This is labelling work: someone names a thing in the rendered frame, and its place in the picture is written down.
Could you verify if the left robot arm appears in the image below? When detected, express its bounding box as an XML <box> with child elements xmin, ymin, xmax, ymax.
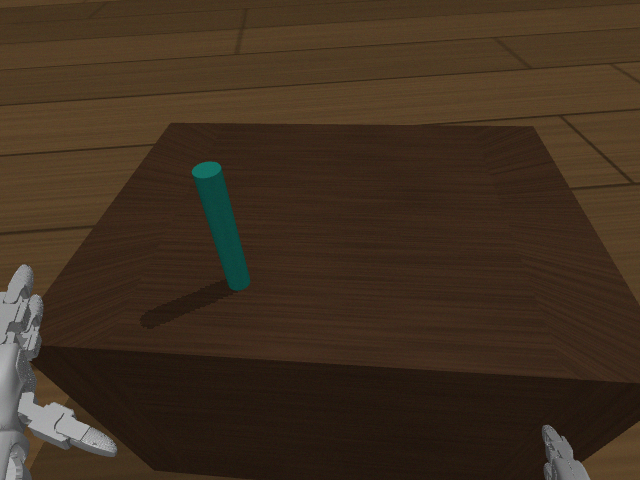
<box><xmin>0</xmin><ymin>429</ymin><xmax>32</xmax><ymax>480</ymax></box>

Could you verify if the left robot hand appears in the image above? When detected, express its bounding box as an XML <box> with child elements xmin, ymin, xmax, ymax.
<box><xmin>0</xmin><ymin>264</ymin><xmax>117</xmax><ymax>457</ymax></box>

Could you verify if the can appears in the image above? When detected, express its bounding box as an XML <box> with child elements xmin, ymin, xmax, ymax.
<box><xmin>192</xmin><ymin>161</ymin><xmax>250</xmax><ymax>291</ymax></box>

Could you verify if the right robot hand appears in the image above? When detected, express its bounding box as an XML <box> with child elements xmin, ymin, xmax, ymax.
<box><xmin>542</xmin><ymin>425</ymin><xmax>590</xmax><ymax>480</ymax></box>

